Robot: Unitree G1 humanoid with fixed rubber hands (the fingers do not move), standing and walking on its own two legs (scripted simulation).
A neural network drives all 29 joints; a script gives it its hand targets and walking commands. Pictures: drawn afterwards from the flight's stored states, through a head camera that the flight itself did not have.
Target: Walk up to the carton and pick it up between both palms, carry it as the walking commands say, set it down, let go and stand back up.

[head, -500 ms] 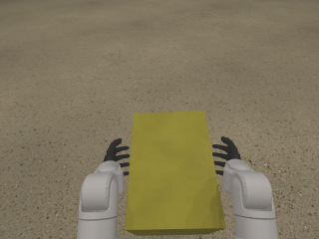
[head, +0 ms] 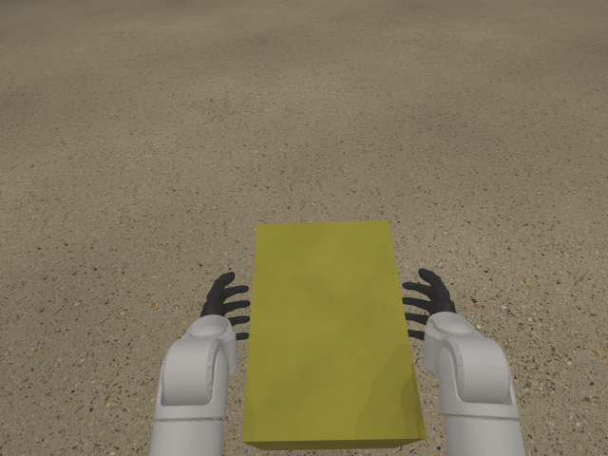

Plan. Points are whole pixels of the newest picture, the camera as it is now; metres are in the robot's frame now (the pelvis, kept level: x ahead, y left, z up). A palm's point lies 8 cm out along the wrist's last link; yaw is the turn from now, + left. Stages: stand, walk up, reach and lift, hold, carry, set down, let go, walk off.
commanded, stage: carry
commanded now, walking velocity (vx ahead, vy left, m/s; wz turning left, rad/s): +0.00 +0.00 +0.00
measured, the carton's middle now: (325, 335) +0.32 +0.00 -0.03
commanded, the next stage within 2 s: hold in 0.82 s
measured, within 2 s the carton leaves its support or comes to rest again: neither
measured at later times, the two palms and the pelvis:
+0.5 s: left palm (227, 338) +0.27 +0.13 +0.05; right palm (450, 335) +0.28 -0.16 +0.05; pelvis +0.00 -0.01 +0.00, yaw +0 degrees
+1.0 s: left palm (227, 367) +0.25 +0.13 +0.03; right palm (450, 372) +0.24 -0.16 +0.02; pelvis -0.02 -0.01 +0.02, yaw -9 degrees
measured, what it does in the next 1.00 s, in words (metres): stands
